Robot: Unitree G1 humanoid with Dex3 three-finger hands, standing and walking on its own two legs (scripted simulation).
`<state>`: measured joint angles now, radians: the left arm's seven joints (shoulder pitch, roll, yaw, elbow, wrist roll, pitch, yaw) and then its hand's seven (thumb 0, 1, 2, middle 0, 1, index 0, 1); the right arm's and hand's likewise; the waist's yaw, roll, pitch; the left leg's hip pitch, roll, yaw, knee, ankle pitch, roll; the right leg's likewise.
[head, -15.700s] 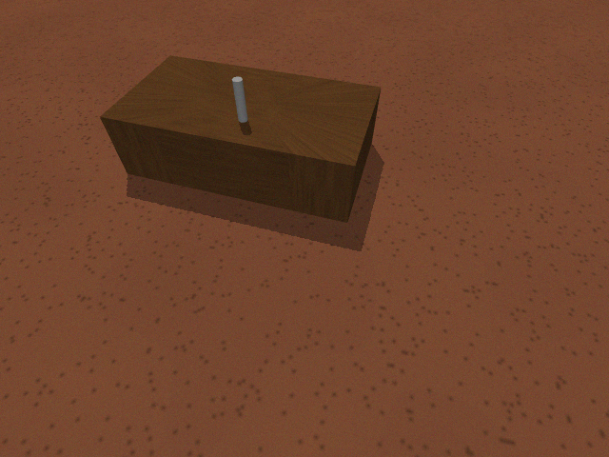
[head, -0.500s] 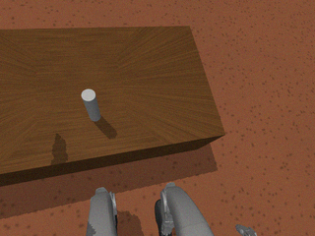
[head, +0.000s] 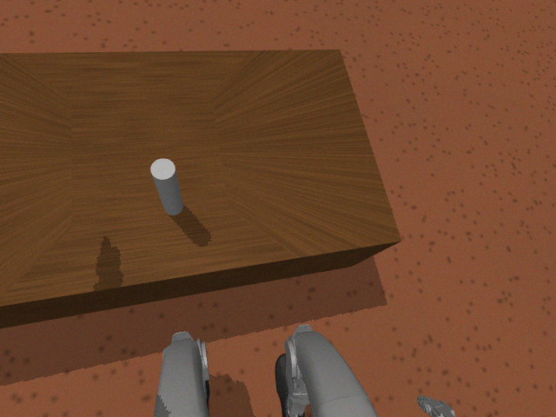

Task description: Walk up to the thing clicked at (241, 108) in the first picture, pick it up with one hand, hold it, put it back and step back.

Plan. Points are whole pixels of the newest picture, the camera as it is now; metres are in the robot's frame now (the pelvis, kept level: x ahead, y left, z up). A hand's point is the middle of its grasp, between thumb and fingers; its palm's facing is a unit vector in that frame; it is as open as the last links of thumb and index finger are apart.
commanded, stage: go down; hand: left
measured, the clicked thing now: (168, 190) +0.51 +0.14 -0.23
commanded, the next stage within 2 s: approach in 0.98 s
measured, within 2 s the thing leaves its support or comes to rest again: neither
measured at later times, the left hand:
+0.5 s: hand out of the picture +0.49 +0.33 +0.08, palm faces +0.04 -1.00 +0.00, open 17.3 cm
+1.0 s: hand out of the picture +0.48 +0.33 +0.09, palm faces +0.04 -1.00 +0.00, open 17.4 cm
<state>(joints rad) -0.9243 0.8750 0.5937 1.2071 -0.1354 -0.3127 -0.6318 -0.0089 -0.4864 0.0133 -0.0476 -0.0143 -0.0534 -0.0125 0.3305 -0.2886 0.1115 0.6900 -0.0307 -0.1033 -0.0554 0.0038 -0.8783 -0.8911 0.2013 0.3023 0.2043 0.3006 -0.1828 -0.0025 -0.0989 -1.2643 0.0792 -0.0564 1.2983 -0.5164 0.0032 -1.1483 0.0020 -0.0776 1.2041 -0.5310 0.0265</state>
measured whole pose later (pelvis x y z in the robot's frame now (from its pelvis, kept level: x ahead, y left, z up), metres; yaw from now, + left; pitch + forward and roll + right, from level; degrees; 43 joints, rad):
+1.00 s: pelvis +0.00 +0.00 +0.01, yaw +0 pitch +26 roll -6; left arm -0.90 0.86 0.59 1.20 -0.14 -0.31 -0.61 -0.01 -0.49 0.01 -0.05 -0.02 -0.06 -0.01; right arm 0.33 -0.29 0.11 0.69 -0.03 -0.10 -0.06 0.00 -0.88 -0.89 0.20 0.30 0.20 0.30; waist -0.17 0.00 -0.10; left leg -1.23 0.08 -0.06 1.28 -0.51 0.00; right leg -1.11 0.00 -0.08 1.18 -0.53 0.03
